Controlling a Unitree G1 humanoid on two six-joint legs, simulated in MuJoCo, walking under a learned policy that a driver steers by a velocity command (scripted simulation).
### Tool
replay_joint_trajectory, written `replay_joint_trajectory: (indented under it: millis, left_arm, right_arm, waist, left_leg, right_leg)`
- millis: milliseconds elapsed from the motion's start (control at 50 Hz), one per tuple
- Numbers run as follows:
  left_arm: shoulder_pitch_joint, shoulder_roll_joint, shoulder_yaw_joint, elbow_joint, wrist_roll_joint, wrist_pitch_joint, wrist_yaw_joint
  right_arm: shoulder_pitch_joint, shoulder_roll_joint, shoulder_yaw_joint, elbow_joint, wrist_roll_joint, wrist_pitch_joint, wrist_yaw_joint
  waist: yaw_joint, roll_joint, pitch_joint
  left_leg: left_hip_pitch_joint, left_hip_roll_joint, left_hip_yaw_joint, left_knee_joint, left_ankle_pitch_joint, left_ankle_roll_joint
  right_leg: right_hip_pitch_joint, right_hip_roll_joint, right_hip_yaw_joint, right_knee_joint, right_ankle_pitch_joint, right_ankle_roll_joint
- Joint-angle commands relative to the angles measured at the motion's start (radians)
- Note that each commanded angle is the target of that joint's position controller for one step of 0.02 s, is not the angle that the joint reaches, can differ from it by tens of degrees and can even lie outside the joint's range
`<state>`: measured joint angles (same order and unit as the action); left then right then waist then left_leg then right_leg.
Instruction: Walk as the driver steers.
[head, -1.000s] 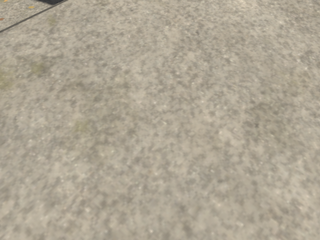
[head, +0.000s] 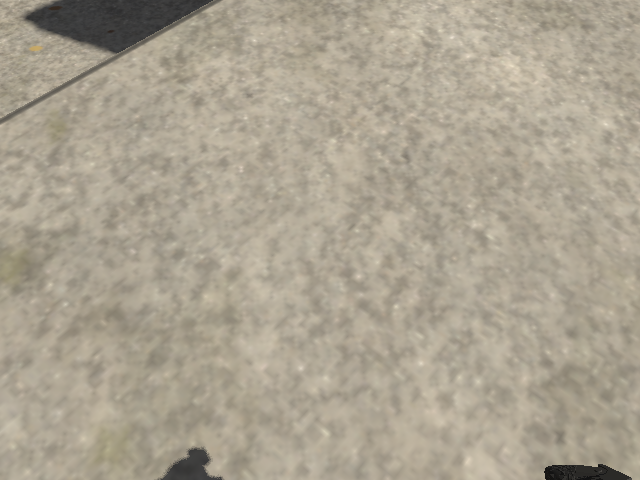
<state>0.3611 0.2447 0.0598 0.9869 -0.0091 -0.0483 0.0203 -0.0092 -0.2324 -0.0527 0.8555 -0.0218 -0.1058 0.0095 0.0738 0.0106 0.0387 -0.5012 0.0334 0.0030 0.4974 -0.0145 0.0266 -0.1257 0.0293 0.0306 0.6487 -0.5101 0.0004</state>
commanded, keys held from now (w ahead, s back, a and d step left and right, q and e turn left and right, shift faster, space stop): e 1.00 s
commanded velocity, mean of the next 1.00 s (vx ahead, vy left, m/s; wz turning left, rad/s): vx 0.05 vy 0.00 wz -0.54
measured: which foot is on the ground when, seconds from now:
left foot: down 0.00-0.42, up 0.44-0.88, down 0.90-1.00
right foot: up 0.00-0.40, down 0.42-0.90, up 0.92-1.00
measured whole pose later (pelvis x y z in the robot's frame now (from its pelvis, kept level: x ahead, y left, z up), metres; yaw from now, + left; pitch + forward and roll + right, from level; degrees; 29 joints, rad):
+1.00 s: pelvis +0.08 +0.00 +0.01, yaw -34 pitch +2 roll +0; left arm 0.15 0.33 0.09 0.68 -0.02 0.04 0.03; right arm 0.11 -0.28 -0.08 0.86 -0.02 -0.02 -0.01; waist 0.00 -0.05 0.03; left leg -0.28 -0.01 -0.02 0.48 -0.24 0.01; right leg -0.48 0.11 0.15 0.95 -0.49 0.01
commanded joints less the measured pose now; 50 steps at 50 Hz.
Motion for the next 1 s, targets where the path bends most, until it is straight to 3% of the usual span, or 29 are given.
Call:
replay_joint_trajectory:
  millis: [20, 40, 60, 80, 120, 180, 240, 320, 380, 400, 420, 440, 460, 480, 500, 520, 540, 600, 680, 800, 840, 880, 900, 920, 940, 960, 980, 1000]
  left_arm:
    - [0.14, 0.107, 0.015, -0.061, -0.018, -0.01, 0.002]
    - [0.051, 0.138, 0.029, -0.089, -0.032, 0.003, 0.007]
    - [0.006, 0.124, 0.031, -0.098, -0.027, 0.024, 0.017]
    - [-0.005, 0.121, 0.04, -0.102, -0.017, 0.05, 0.027]
    - [0.019, 0.085, 0.044, -0.118, -0.01, 0.084, 0.034]
    - [-0.013, 0.081, 0.051, -0.157, -0.006, 0.093, 0.034]
    - [-0.08, 0.085, 0.049, -0.195, -0.003, 0.094, 0.019]
    - [-0.132, 0.103, 0.053, -0.229, -0.004, 0.1, -0.003]
    - [-0.106, 0.105, 0.059, -0.235, -0.001, 0.104, -0.02]
    - [-0.074, 0.117, 0.067, -0.224, 0.004, 0.104, -0.02]
    - [-0.042, 0.165, 0.082, -0.221, 0.011, 0.102, -0.013]
    - [-0.035, 0.287, 0.105, -0.244, 0.01, 0.102, 0.007]
    - [-0.039, 0.303, 0.099, -0.268, 0.04, 0.078, 0.001]
    - [-0.073, 0.278, 0.093, -0.274, 0.046, 0.052, -0.005]
    - [-0.13, 0.263, 0.09, -0.283, 0.03, 0.036, -0.003]
    - [-0.176, 0.227, 0.08, -0.299, 0.013, 0.032, 0.0]
    - [-0.204, 0.207, 0.071, -0.306, 0.003, 0.034, 0.005]
    - [-0.172, 0.183, 0.06, -0.308, 0.005, 0.035, 0.017]
    - [-0.151, 0.209, 0.068, -0.313, -0.001, 0.045, 0.028]
    - [-0.191, 0.227, 0.073, -0.341, 0.003, 0.062, 0.018]
    - [-0.21, 0.225, 0.07, -0.352, -0.002, 0.069, 0.017]
    - [-0.248, 0.219, 0.065, -0.368, -0.014, 0.079, 0.022]
    - [-0.237, 0.194, 0.057, -0.375, -0.013, 0.083, 0.026]
    - [-0.179, 0.125, 0.041, -0.374, -0.002, 0.084, 0.024]
    - [-0.166, 0.168, 0.057, -0.407, -0.009, 0.073, 0.021]
    - [-0.156, 0.25, 0.078, -0.387, 0.0, 0.066, 0.016]
    - [-0.148, 0.272, 0.091, -0.363, -0.008, 0.07, 0.013]
    - [-0.132, 0.244, 0.09, -0.343, -0.009, 0.082, 0.016]
  right_arm:
    - [0.287, -0.203, -0.047, -0.019, 0.004, 0.026, -0.012]
    - [0.212, -0.164, -0.036, -0.035, 0.012, 0.036, -0.018]
    - [0.15, -0.14, -0.027, -0.038, 0.014, 0.043, -0.024]
    - [0.1, -0.121, -0.021, -0.04, 0.01, 0.049, -0.028]
    - [0.046, -0.13, -0.025, -0.039, -0.015, 0.053, -0.029]
    - [0.043, -0.148, -0.032, -0.026, -0.011, 0.05, -0.044]
    - [0.034, -0.175, -0.04, -0.022, 0.001, 0.062, -0.06]
    - [0.036, -0.207, -0.051, -0.016, 0.017, 0.088, -0.061]
    - [0.032, -0.217, -0.055, -0.009, 0.039, 0.107, -0.055]
    - [0.056, -0.199, -0.053, 0.003, 0.045, 0.114, -0.053]
    - [0.103, -0.16, -0.047, 0.022, 0.042, 0.122, -0.046]
    - [0.111, -0.104, -0.034, -0.007, 0.001, 0.121, -0.034]
    - [-0.006, -0.129, -0.044, -0.053, -0.002, 0.113, -0.043]
    - [-0.039, -0.153, -0.052, -0.063, 0.017, 0.113, -0.047]
    - [-0.008, -0.158, -0.057, -0.05, 0.027, 0.114, -0.053]
    - [0.018, -0.17, -0.063, -0.025, 0.017, 0.115, -0.062]
    - [0.03, -0.177, -0.068, -0.021, 0.01, 0.115, -0.066]
    - [0.037, -0.157, -0.067, -0.025, 0.02, 0.105, -0.062]
    - [0.002, -0.133, -0.055, -0.041, 0.023, 0.098, -0.056]
    - [0.025, -0.153, -0.052, -0.046, 0.032, 0.082, -0.035]
    - [0.054, -0.16, -0.053, -0.047, 0.035, 0.072, -0.025]
    - [0.128, -0.167, -0.057, -0.031, 0.034, 0.063, -0.015]
    - [0.167, -0.206, -0.068, -0.022, 0.025, 0.064, -0.015]
    - [0.173, -0.271, -0.08, -0.029, 0.008, 0.073, -0.023]
    - [0.158, -0.299, -0.081, -0.034, -0.023, 0.079, -0.022]
    - [0.111, -0.249, -0.069, -0.065, -0.017, 0.076, -0.025]
    - [0.066, -0.197, -0.057, -0.081, -0.008, 0.078, -0.03]
    - [0.039, -0.18, -0.051, -0.092, 0.004, 0.082, -0.034]
  waist:
    - [-0.124, 0.199, -0.509]
    - [-0.112, 0.146, -0.373]
    - [-0.091, 0.096, -0.266]
    - [-0.068, 0.097, -0.194]
    - [-0.033, 0.14, -0.131]
    - [-0.032, 0.127, -0.122]
    - [-0.045, 0.11, -0.141]
    - [-0.057, 0.114, -0.134]
    - [-0.029, 0.106, -0.128]
    - [-0.02, 0.083, -0.13]
    - [-0.021, -0.031, -0.1]
    - [-0.074, -0.341, -0.076]
    - [-0.022, -0.297, -0.093]
    - [-0.034, -0.197, -0.098]
    - [-0.068, -0.161, -0.096]
    - [-0.08, -0.123, -0.112]
    - [-0.093, -0.125, -0.116]
    - [-0.09, -0.126, -0.148]
    - [-0.064, -0.145, -0.132]
    - [-0.056, -0.17, -0.128]
    - [-0.067, -0.178, -0.141]
    - [-0.117, -0.167, -0.15]
    - [-0.118, -0.121, -0.166]
    - [-0.07, 0.117, -0.191]
    - [-0.051, 0.298, -0.147]
    - [-0.052, 0.202, -0.132]
    - [-0.041, 0.139, -0.114]
    - [-0.032, 0.112, -0.097]
  left_leg:
    - [0.786, 0.414, -0.452, -0.022, 0.606, 0.264]
    - [0.659, 0.372, -0.346, -0.068, 0.391, 0.226]
    - [0.511, 0.327, -0.278, -0.123, 0.222, 0.201]
    - [0.365, 0.296, -0.218, -0.175, 0.08, 0.19]
    - [0.172, 0.262, -0.123, -0.261, -0.056, 0.194]
    - [0.175, 0.28, -0.057, -0.292, -0.046, 0.217]
    - [0.216, 0.297, -0.008, -0.297, -0.057, 0.214]
    - [0.259, 0.316, 0.039, -0.279, -0.086, 0.188]
    - [0.293, 0.311, 0.07, -0.194, -0.121, 0.134]
    - [0.272, 0.282, 0.094, -0.127, -0.16, 0.091]
    - [0.191, 0.21, 0.16, 0.039, -0.244, 0.013]
    - [-0.101, 0.056, 0.249, 0.368, -0.583, -0.094]
    - [-0.191, -0.019, 0.058, 0.556, -0.66, -0.099]
    - [-0.212, -0.009, -0.012, 0.631, -0.581, -0.08]
    - [-0.226, 0.0, -0.036, 0.635, -0.482, -0.063]
    - [-0.219, 0.013, -0.052, 0.632, -0.423, -0.059]
    - [-0.194, 0.01, -0.054, 0.637, -0.378, -0.062]
    - [-0.164, -0.015, -0.064, 0.605, -0.305, -0.069]
    - [-0.134, -0.031, -0.08, 0.391, -0.286, -0.093]
    - [0.035, -0.064, -0.083, 0.207, -0.337, -0.095]
    - [0.089, -0.072, -0.084, 0.12, -0.333, -0.083]
    - [0.225, -0.068, -0.064, -0.099, -0.176, -0.06]
    - [0.349, 0.016, -0.109, -0.157, -0.069, -0.03]
    - [0.478, 0.237, -0.303, -0.17, 0.111, 0.052]
    - [0.449, 0.389, -0.522, -0.19, 0.267, 0.236]
    - [0.422, 0.403, -0.483, -0.191, 0.246, 0.275]
    - [0.399, 0.327, -0.363, -0.176, 0.199, 0.223]
    - [0.394, 0.261, -0.274, -0.169, 0.128, 0.175]
  right_leg:
    - [-0.457, 0.004, 0.108, 0.64, -0.226, 0.02]
    - [-0.533, -0.036, 0.064, 0.652, -0.146, 0.025]
    - [-0.537, -0.076, 0.036, 0.624, -0.079, 0.037]
    - [-0.494, -0.104, 0.031, 0.595, -0.026, 0.045]
    - [-0.382, -0.104, -0.005, 0.571, 0.055, 0.046]
    - [-0.388, -0.118, -0.016, 0.463, 0.125, 0.039]
    - [-0.354, -0.131, -0.028, 0.324, 0.189, 0.032]
    - [-0.277, -0.109, -0.077, 0.172, 0.187, 0.011]
    - [-0.178, -0.08, -0.118, -0.033, 0.243, -0.034]
    - [-0.112, -0.054, -0.121, -0.117, 0.29, -0.063]
    - [-0.041, -0.099, -0.005, -0.256, 0.418, -0.113]
    - [0.083, -0.349, 0.355, -0.295, 0.743, -0.23]
    - [-0.007, -0.409, 0.478, -0.341, 0.691, -0.35]
    - [-0.009, -0.359, 0.401, -0.352, 0.635, -0.324]
    - [-0.007, -0.316, 0.334, -0.344, 0.601, -0.266]
    - [-0.001, -0.289, 0.3, -0.332, 0.576, -0.222]
    - [-0.022, -0.273, 0.274, -0.329, 0.597, -0.21]
    - [0.008, -0.245, 0.263, -0.321, 0.637, -0.215]
    - [0.035, -0.228, 0.302, -0.311, 0.546, -0.217]
    - [-0.041, -0.21, 0.398, -0.278, 0.567, -0.232]
    - [-0.026, -0.199, 0.438, -0.249, 0.633, -0.22]
    - [-0.053, -0.152, 0.435, -0.198, 0.624, -0.17]
    - [-0.133, -0.105, 0.401, -0.139, 0.495, -0.121]
    - [-0.287, 0.024, 0.242, 0.091, 0.137, -0.061]
    - [-0.481, 0.119, 0.135, 0.27, -0.168, -0.016]
    - [-0.501, 0.041, 0.149, 0.453, -0.123, 0.013]
    - [-0.495, 0.025, 0.137, 0.515, -0.047, 0.028]
    - [-0.501, 0.014, 0.121, 0.546, 0.01, 0.047]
